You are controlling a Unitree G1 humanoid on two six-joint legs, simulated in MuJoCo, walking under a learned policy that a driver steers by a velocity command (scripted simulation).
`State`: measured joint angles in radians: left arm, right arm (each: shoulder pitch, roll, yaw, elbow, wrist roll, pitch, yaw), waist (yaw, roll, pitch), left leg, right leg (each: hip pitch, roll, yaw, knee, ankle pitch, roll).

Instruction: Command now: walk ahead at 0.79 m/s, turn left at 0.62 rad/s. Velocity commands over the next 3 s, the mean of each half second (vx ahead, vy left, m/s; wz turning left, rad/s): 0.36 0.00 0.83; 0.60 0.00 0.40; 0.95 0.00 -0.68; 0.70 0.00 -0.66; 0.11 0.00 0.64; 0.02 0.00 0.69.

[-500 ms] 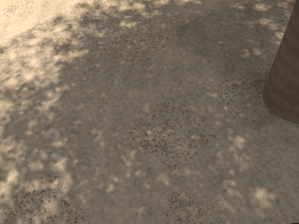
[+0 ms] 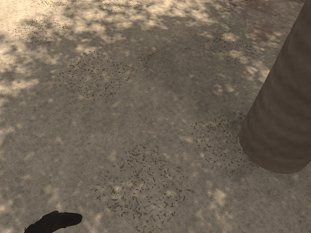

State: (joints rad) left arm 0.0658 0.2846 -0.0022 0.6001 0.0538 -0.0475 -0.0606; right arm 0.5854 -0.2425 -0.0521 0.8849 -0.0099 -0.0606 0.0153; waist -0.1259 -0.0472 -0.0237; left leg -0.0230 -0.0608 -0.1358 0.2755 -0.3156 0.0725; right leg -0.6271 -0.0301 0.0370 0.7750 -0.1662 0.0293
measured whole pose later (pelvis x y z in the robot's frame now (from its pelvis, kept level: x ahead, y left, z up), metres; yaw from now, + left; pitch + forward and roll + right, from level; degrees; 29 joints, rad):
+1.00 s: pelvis +0.50 +0.09 -0.02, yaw +37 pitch +2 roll +2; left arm 0.24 0.30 0.03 0.75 0.03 -0.04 -0.05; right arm 0.33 -0.33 -0.06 0.68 -0.04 -0.03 0.03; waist 0.01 0.02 -0.06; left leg -0.19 -0.02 -0.03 0.65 -0.42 0.06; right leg -0.38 -0.02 -0.06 0.60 -0.27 -0.04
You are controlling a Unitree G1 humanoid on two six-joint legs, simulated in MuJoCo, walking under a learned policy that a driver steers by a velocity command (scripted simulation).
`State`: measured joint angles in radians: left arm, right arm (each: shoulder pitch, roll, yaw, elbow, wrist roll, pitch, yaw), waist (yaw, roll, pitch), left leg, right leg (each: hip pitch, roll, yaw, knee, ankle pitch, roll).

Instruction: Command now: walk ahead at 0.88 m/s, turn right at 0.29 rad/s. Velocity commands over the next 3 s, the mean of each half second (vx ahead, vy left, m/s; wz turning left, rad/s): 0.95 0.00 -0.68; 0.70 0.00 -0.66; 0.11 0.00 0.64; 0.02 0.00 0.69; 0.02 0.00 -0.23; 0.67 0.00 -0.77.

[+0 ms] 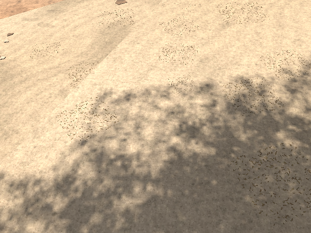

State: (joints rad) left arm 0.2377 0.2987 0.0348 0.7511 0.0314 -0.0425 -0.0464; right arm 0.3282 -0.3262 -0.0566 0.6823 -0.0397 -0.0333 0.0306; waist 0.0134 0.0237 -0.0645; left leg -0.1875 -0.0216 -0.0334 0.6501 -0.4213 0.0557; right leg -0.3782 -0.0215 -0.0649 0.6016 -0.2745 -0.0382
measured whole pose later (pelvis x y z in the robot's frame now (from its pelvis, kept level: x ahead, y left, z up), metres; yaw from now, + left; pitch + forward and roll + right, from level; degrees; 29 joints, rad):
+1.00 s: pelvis +0.72 -0.27 -0.01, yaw -42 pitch +0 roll -1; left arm 0.09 0.26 0.01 0.74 0.02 -0.06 -0.04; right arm 0.25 -0.27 -0.02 0.77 0.05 -0.06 -0.03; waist -0.03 0.00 0.13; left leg -0.48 0.09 -0.10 1.32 -0.47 -0.07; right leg -0.39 0.11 -0.11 0.54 -0.15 -0.15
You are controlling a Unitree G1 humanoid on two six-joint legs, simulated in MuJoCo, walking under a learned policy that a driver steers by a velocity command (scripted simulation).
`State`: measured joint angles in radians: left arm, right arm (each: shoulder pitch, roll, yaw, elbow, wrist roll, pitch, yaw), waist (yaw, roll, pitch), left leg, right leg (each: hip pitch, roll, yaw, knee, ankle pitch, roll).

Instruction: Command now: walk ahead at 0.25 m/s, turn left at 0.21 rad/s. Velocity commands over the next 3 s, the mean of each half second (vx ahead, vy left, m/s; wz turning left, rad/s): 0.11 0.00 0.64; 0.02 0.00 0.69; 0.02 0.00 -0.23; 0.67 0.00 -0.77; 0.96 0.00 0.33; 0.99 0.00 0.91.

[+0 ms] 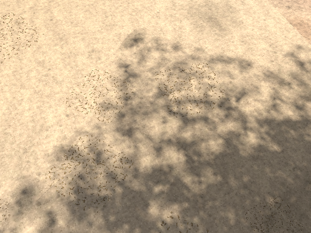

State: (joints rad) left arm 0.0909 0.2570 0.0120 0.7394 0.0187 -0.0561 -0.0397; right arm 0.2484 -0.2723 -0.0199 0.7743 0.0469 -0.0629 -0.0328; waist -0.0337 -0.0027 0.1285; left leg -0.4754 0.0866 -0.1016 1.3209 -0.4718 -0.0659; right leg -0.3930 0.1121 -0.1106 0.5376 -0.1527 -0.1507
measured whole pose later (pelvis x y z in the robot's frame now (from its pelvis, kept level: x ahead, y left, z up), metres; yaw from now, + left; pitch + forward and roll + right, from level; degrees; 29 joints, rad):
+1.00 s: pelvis +0.23 +0.06 +0.02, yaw +44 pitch +1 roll +1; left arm 0.17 0.27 0.06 0.76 0.00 0.01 0.03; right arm 0.15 -0.34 -0.08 0.58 0.01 0.05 -0.03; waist 0.03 0.05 0.05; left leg -0.46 -0.09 -0.15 1.09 -0.47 -0.08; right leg -0.28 0.01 0.06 0.46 -0.20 -0.01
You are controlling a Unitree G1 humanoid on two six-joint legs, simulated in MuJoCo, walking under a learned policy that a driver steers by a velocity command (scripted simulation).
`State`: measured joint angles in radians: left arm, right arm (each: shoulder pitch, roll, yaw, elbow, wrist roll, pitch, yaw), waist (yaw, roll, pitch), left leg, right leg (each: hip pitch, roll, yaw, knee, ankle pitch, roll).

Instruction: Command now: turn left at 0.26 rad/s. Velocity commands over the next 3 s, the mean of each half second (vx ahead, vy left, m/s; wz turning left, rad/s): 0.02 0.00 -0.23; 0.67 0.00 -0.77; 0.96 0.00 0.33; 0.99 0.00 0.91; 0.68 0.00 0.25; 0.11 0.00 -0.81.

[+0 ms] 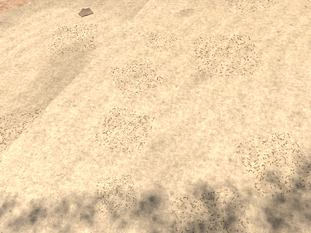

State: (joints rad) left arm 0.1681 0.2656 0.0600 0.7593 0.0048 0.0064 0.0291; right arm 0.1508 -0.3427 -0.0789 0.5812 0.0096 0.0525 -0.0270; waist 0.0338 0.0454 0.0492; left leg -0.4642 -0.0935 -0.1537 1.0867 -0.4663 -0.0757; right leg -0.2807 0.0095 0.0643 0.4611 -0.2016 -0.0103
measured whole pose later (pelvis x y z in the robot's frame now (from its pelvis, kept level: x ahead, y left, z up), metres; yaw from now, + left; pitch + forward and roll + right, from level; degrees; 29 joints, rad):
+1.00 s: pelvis +0.26 -0.14 -0.03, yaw -36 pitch +4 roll +1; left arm 0.52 0.33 0.06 0.84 0.01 -0.06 0.00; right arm 0.02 -0.29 -0.02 0.63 -0.04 -0.04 0.03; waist 0.10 0.00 0.01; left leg -0.56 -0.01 0.04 0.55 -0.12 0.02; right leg 0.17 0.06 0.25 0.33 -0.49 -0.10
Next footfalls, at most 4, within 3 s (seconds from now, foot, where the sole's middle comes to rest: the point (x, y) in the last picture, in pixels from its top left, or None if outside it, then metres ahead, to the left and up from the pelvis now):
0.16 left None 0.02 0.14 -0.78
0.56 right None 0.02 -0.11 -0.78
1.00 left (215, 230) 0.47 -0.15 -0.78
1.42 right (304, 192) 0.64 -0.55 -0.78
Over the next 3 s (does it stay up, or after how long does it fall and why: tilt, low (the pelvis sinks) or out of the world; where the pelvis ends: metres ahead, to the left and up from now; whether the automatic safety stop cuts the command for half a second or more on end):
stays up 1.58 -0.50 0.00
